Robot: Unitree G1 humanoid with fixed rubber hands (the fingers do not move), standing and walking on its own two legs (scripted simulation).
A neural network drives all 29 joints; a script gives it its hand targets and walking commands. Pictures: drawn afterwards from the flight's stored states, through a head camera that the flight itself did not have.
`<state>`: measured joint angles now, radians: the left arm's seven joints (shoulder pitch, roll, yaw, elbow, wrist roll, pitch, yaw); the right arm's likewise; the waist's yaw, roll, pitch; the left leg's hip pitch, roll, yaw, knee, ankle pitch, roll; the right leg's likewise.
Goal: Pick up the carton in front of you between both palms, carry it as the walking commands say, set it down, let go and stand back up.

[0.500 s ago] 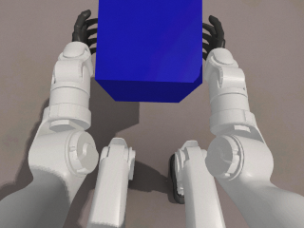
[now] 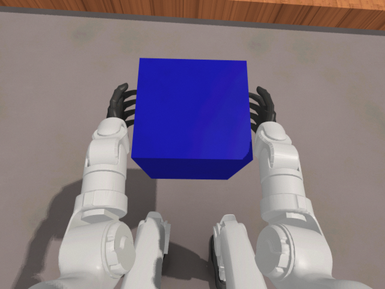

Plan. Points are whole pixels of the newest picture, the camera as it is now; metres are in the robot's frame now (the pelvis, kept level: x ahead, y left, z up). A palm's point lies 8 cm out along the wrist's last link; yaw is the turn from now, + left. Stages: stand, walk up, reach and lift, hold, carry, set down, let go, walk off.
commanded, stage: reach and lift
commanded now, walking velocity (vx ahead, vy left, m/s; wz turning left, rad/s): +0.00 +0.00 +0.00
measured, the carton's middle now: (191, 129) +0.47 +0.02 -0.11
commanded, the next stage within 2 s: hold in 1.88 s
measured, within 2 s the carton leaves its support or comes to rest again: neither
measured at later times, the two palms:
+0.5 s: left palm (91, 113) +0.40 +0.16 +0.11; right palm (316, 119) +0.40 -0.14 +0.12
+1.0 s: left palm (41, 101) +0.36 +0.15 +0.22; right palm out of the picture +0.36 -0.15 +0.23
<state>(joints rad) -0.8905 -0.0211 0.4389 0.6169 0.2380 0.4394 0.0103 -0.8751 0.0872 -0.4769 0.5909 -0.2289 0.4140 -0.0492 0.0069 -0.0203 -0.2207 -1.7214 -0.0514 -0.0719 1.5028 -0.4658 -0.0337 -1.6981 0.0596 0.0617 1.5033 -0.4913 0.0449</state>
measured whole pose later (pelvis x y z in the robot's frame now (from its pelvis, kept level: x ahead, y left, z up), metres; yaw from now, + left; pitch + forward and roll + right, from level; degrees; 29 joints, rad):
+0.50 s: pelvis +0.04 +0.00 +0.14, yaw +0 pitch +21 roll +0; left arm -0.51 -0.12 0.38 0.53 0.25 0.42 0.00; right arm -0.50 0.16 -0.39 0.52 -0.24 0.40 -0.02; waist 0.01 -0.02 -0.17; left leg -0.95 -0.03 -0.07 0.95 -0.36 -0.02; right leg -0.94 0.04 0.08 0.97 -0.38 0.02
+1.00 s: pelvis +0.06 -0.01 +0.20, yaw +0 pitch -3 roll +0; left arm -0.31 -0.16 0.30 0.40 0.30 0.62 -0.01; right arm -0.32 0.17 -0.31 0.41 -0.30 0.60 0.02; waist 0.01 -0.01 -0.03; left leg -0.21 -0.01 -0.07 0.47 -0.21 -0.02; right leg -0.20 0.02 0.08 0.47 -0.23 0.01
